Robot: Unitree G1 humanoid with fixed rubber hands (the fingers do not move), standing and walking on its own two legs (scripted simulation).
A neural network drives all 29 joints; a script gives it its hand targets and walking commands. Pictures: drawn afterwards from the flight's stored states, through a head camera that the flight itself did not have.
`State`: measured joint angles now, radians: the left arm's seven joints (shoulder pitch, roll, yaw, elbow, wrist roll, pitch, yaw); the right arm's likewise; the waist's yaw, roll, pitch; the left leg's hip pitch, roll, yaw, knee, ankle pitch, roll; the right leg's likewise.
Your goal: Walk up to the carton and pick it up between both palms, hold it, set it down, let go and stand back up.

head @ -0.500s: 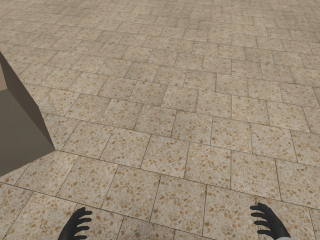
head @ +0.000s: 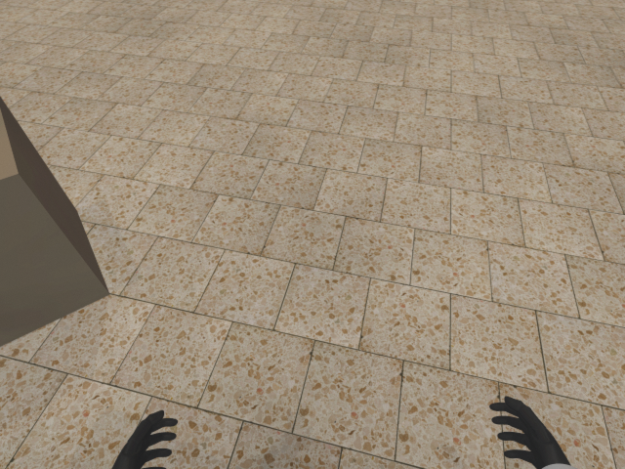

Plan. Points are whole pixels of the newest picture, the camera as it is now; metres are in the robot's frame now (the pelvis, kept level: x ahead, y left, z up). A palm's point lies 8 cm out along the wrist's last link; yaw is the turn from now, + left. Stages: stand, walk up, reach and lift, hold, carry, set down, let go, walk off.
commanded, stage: stand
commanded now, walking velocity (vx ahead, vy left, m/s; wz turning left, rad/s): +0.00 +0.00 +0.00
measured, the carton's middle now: out of the picture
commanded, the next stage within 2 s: none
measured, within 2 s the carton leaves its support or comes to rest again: neither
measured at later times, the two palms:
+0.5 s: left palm out of the picture +0.12 +0.25 -0.09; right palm out of the picture +0.15 -0.27 -0.07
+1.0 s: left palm out of the picture +0.11 +0.25 -0.10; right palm out of the picture +0.13 -0.27 -0.07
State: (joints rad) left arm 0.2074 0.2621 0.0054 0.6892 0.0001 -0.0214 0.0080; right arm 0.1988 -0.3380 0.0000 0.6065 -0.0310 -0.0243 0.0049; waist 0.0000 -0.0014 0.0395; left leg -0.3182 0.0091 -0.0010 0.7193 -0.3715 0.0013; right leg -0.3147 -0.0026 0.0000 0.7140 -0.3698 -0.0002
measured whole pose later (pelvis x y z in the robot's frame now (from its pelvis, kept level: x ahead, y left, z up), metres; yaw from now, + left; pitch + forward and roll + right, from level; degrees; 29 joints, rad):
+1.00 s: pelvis -0.01 +0.00 +0.00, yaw +0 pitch -3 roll +0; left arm 0.21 0.26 0.01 0.74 0.00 -0.02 0.00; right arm 0.20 -0.34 0.00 0.63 -0.03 -0.03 0.01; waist 0.00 0.00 0.05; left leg -0.32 0.01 0.00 0.72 -0.35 0.00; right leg -0.31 0.00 0.00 0.71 -0.35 0.00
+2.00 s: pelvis -0.02 +0.00 +0.00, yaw +0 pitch -3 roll +0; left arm 0.21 0.27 0.01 0.78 0.00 -0.02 0.00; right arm 0.20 -0.35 0.00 0.68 -0.03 -0.03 0.01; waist 0.00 0.00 0.06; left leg -0.32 0.01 0.00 0.72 -0.34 0.00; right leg -0.31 0.00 0.00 0.71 -0.34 0.00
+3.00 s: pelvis -0.02 +0.00 +0.00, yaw +0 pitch -3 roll +0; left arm 0.21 0.27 0.01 0.80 0.00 -0.02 0.00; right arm 0.20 -0.35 0.00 0.69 -0.03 -0.03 0.00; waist 0.00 0.00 0.05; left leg -0.32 0.01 0.00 0.71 -0.34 0.00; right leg -0.31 0.00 0.00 0.70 -0.34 0.00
